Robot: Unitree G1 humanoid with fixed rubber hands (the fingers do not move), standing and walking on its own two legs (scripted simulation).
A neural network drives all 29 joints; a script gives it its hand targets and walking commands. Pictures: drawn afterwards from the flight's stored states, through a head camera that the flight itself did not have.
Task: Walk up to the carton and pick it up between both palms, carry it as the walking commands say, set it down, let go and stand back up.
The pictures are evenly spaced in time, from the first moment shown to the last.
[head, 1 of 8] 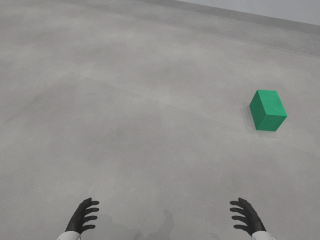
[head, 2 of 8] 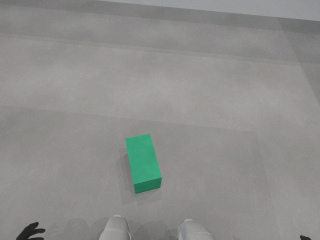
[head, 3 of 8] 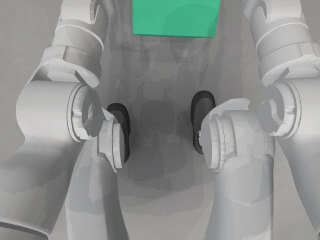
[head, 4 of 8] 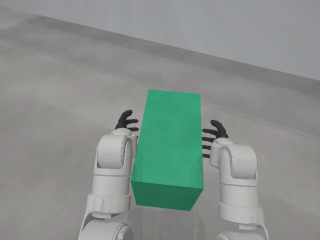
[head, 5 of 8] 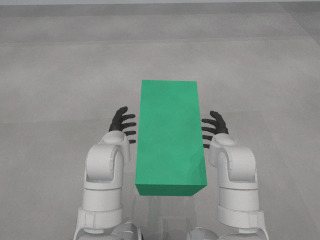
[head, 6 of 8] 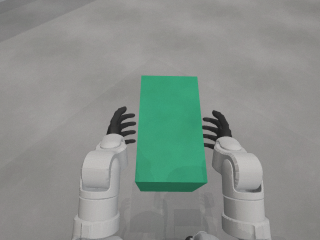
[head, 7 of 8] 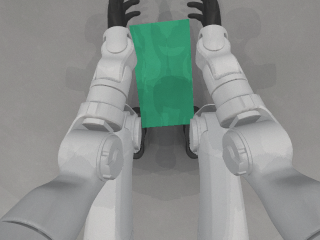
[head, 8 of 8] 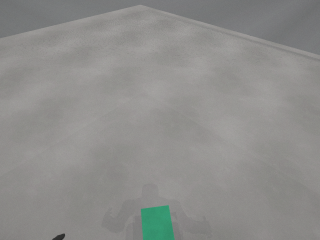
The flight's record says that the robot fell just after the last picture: no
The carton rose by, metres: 0.71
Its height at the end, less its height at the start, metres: +0.00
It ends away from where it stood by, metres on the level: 2.63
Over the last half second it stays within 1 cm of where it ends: yes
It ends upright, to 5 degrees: yes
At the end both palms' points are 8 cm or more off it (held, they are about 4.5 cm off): yes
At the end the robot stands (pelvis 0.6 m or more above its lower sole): yes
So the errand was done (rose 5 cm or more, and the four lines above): yes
